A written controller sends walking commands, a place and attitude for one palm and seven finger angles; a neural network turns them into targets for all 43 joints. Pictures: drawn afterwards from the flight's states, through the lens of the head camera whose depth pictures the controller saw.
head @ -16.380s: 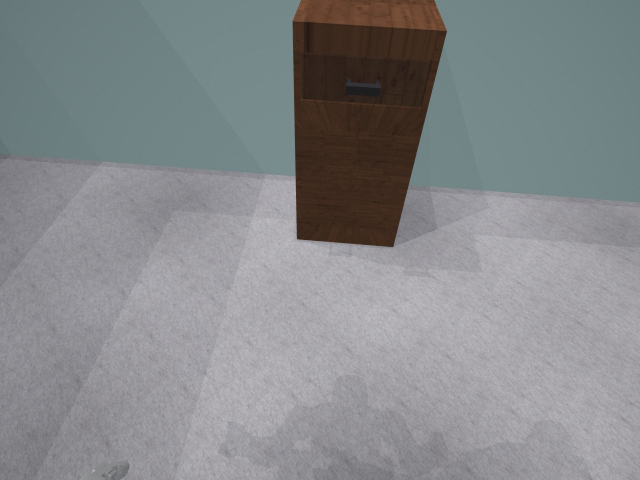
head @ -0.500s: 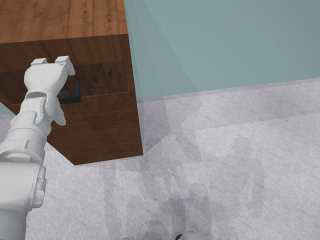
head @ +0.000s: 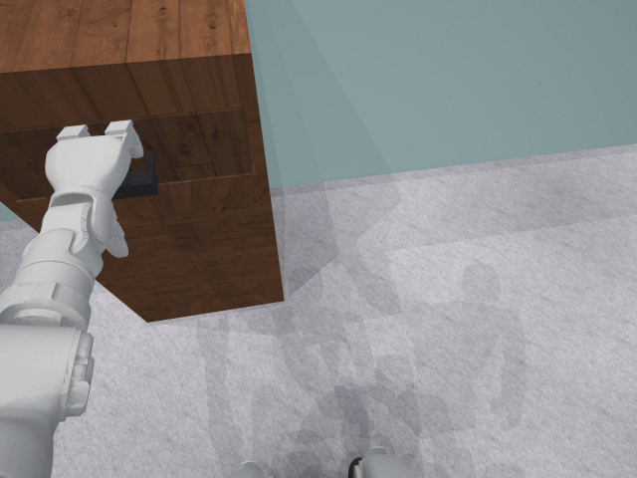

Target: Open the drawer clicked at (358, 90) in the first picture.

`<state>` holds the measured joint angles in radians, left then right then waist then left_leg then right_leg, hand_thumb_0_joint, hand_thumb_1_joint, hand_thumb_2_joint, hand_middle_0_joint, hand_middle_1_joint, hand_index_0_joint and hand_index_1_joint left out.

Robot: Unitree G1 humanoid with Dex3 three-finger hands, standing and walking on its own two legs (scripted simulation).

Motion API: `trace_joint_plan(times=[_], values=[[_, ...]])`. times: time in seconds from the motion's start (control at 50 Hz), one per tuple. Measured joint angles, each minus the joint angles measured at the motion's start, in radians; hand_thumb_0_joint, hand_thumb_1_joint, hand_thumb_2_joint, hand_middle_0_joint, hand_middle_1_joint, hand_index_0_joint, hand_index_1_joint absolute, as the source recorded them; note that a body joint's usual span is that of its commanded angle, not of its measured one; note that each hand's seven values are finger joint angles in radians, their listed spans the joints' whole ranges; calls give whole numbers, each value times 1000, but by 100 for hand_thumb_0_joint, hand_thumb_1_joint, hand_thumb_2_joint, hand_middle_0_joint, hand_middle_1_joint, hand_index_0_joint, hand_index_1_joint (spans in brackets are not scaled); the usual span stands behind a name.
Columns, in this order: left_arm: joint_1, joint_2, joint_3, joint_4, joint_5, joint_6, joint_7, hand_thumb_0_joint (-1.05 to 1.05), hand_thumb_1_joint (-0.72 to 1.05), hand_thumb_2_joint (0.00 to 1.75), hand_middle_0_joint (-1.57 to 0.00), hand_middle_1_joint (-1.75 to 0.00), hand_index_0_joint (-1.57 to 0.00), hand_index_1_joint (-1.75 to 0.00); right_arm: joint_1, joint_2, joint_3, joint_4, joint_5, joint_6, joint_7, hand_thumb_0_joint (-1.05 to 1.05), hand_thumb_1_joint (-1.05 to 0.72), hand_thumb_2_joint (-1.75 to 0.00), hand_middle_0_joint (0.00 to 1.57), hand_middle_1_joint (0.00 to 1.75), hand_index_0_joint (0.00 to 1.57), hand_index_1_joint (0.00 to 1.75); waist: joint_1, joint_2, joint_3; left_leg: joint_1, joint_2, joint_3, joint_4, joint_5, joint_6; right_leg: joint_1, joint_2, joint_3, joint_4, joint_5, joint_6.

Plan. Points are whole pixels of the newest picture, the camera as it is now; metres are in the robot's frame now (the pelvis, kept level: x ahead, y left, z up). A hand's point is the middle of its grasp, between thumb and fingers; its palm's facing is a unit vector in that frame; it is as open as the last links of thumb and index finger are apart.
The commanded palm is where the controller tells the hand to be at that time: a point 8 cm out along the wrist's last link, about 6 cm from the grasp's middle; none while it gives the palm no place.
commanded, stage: lower the fingers behind the handle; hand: left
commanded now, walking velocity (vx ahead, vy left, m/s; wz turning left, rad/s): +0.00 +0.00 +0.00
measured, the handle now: (120, 174) +0.54 +0.26 -0.01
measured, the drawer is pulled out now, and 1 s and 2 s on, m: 0.00 0.00 0.00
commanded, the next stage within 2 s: lift the fingers back up to retry in 1.28 s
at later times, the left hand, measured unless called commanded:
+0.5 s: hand (116, 200) +0.49 +0.26 +0.00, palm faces -0.07 -0.02 -1.00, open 13.9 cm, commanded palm +0.48 +0.25 +0.05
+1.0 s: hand (117, 200) +0.49 +0.26 +0.00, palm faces -0.03 +0.01 -1.00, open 13.9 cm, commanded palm +0.48 +0.24 +0.02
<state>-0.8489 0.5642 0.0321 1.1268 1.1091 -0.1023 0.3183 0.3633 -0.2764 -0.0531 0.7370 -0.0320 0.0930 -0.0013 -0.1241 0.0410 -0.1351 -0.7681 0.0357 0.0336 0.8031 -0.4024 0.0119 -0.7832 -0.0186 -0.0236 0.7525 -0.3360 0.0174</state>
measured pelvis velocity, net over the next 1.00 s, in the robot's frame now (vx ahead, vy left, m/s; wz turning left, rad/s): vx -0.04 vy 0.00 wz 0.00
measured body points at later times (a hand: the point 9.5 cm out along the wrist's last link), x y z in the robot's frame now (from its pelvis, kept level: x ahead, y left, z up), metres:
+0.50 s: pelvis -0.01 +0.00 -0.01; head +0.12 +0.00 +0.42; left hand +0.49 +0.25 +0.06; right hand -0.02 -0.28 -0.14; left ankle -0.02 +0.11 -0.70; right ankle +0.00 -0.13 -0.70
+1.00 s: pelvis -0.04 +0.00 -0.04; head +0.10 +0.01 +0.39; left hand +0.49 +0.25 +0.05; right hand -0.04 -0.28 -0.16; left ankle -0.02 +0.11 -0.70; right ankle +0.00 -0.13 -0.70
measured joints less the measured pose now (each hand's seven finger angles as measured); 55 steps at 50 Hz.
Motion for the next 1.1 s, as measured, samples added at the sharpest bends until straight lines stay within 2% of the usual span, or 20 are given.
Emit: trace_joint_plan(times=[0.1, 0.28, 0.54, 0.72, 1.1], values=[[-3, 2, -4, 11, 1, 16, 3, 0, -49, 30, -32, -120, -32, -120, -3, 0, -3, 2, -2, -5, 0, 0, -91, -90, 20, 30, 20, 30, -3, 0, 2, -24, 1, -4, 15, -1, -1, -21, 0, -4, 12, -1, -1], [-23, 14, 8, 25, 5, -1, 5, 0, -49, 30, -32, -120, -32, -120, -6, 4, 7, 6, -7, -10, -4, 0, -91, -90, 20, 30, 20, 30, -19, -3, -6, -62, 4, -9, 48, -13, -2, -57, 3, -7, 41, -11, -2], [-33, 19, 6, 32, 6, 6, 27, 0, -49, 30, -32, -121, -30, -121, 0, 9, 12, 7, -9, -7, 3, 0, -90, -90, 20, 30, 20, 30, -14, 3, -15, -120, 5, -7, 101, -29, 2, -115, 3, -3, 90, -24, 1], [-81, 26, -11, 64, 6, 14, 37, 0, -49, 30, -31, -124, -31, -123, -7, 5, 25, -5, -3, -12, 0, 0, -90, -90, 20, 30, 20, 30, -21, 1, -19, -168, 2, -12, 145, -36, 5, -160, 0, -6, 132, -31, 2], [-184, 65, -42, 97, 2, 56, 11, 0, -49, 30, -31, -123, -27, -129, -1, 2, 47, -34, 11, -33, -13, 0, -90, -90, 20, 30, 20, 30, -46, 4, -9, -286, 0, -18, 237, -35, 9, -274, -4, -8, 220, -28, 3]])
